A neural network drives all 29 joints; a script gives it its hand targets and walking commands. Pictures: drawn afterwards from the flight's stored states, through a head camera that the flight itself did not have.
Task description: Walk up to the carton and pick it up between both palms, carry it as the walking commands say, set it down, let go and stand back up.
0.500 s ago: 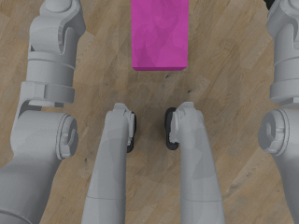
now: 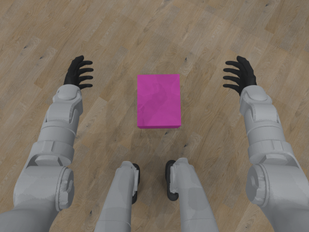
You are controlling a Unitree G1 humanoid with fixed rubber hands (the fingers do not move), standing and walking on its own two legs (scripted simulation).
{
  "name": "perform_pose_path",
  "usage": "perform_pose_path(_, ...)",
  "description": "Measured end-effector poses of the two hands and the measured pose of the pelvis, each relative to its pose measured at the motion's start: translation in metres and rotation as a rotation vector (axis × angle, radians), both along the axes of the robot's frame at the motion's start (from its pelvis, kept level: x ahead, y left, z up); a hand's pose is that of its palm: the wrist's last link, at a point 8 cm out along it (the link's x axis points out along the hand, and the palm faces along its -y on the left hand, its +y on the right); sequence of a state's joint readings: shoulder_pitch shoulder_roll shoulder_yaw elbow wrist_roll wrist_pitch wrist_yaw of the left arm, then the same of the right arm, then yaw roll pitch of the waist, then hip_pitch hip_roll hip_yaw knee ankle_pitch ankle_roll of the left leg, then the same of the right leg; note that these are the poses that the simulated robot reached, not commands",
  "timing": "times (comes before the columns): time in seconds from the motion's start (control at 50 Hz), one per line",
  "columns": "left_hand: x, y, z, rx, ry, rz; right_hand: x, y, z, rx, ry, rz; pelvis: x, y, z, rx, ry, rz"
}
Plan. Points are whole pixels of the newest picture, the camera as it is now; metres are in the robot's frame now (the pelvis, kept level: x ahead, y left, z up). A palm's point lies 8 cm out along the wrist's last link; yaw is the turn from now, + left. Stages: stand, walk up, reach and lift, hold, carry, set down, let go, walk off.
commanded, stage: let go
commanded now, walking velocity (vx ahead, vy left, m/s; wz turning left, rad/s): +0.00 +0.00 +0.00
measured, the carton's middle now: (158, 102) +0.51 -0.03 -0.59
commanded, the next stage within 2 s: stand in 1.04 s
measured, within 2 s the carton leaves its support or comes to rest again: neither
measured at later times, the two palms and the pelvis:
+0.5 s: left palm (22, 164) +0.27 +0.24 +0.02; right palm (265, 160) +0.26 -0.22 +0.00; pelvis +0.05 +0.01 +0.08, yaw +0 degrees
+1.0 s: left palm (3, 221) +0.18 +0.25 +0.04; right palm (274, 206) +0.18 -0.21 +0.02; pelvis +0.02 +0.01 +0.09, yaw +0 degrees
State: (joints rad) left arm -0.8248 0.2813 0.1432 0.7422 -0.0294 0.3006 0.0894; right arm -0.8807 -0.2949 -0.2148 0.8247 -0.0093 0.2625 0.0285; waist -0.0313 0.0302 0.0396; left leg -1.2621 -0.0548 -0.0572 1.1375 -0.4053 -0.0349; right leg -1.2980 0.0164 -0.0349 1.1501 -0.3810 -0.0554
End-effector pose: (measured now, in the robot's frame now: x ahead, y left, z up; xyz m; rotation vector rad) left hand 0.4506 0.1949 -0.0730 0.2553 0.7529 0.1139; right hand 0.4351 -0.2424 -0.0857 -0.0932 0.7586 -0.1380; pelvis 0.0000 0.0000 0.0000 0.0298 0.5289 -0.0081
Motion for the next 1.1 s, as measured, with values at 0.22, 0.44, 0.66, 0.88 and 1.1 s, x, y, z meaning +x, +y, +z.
perform_pose_path(0.22, -0.06, 0.021, 0.047, -0.024, -0.01, -0.036, -0.062, 0.005, 0.037, 0.026, 0.015, 0.053, 0.037, -0.001, 0.041, -0.003, -0.097, 0.005)
perform_pose_path(0.44, -0.157, 0.041, 0.082, -0.038, 0.022, -0.015, -0.151, 0.022, 0.073, 0.041, 0.015, 0.038, 0.05, 0.005, 0.073, -0.013, -0.286, 0.006)
perform_pose_path(0.66, -0.232, 0.057, 0.111, -0.045, 0.009, -0.017, -0.219, 0.025, 0.104, 0.005, -0.001, 0.065, 0.047, 0.011, 0.091, -0.022, -0.55, 0.006)
perform_pose_path(0.88, -0.263, 0.058, 0.115, -0.037, 0.026, -0.043, -0.247, 0.028, 0.104, 0.001, 0.027, 0.088, 0.024, 0.012, 0.089, -0.025, -0.712, 0.003)
perform_pose_path(1.1, -0.272, 0.062, 0.114, -0.018, 0.011, -0.009, -0.25, 0.024, 0.11, -0.04, 0.0, 0.09, 0.02, 0.013, 0.089, -0.025, -0.735, 0.002)
